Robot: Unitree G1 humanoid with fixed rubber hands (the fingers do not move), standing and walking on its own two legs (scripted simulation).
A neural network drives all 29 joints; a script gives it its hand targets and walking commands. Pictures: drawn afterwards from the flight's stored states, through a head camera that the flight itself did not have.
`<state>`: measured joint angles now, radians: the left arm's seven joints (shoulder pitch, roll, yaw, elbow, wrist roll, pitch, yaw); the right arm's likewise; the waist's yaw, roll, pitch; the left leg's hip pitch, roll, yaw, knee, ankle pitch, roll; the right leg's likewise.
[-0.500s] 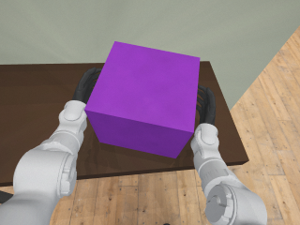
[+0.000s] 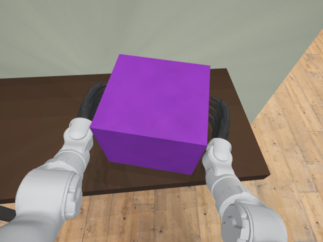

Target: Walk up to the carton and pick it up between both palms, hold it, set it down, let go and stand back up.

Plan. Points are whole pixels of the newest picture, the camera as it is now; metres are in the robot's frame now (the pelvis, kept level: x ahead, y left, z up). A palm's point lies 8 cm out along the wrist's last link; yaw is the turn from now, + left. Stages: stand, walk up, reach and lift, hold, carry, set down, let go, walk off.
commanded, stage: reach and lift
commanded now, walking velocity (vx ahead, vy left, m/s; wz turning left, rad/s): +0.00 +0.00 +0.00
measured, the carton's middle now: (156, 116) +0.46 -0.02 +0.02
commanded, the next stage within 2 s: none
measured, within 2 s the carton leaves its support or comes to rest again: leaves its support in 0.42 s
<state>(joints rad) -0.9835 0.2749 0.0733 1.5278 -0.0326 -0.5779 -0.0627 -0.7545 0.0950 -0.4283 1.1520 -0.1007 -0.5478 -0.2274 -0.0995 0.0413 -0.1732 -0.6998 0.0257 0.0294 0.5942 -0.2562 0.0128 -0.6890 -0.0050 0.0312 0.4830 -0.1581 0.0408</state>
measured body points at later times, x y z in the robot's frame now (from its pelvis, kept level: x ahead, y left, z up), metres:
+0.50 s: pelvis -0.01 +0.00 +0.00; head +0.04 +0.01 +0.45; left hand +0.43 +0.15 +0.06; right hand +0.37 -0.18 +0.05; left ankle +0.00 +0.10 -0.72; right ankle +0.03 -0.15 -0.72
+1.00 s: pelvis -0.01 -0.02 +0.01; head -0.05 -0.03 +0.46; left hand +0.41 +0.14 +0.15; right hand +0.38 -0.19 +0.13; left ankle +0.00 +0.10 -0.72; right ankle +0.03 -0.15 -0.72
